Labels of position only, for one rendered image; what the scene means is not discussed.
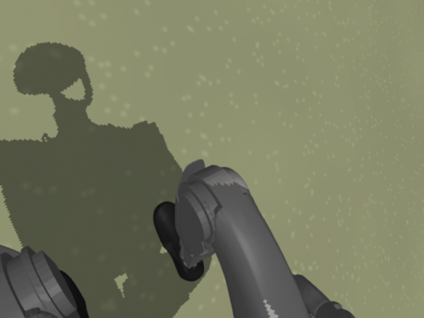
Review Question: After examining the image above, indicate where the right robot hand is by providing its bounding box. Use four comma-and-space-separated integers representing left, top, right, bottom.
293, 274, 330, 318

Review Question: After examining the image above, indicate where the right robot arm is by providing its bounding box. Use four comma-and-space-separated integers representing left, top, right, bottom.
315, 301, 356, 318

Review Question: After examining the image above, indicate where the right robot foot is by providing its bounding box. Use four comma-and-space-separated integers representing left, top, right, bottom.
153, 201, 204, 282

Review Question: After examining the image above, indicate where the left robot foot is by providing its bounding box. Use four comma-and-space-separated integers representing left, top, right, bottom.
60, 270, 89, 318

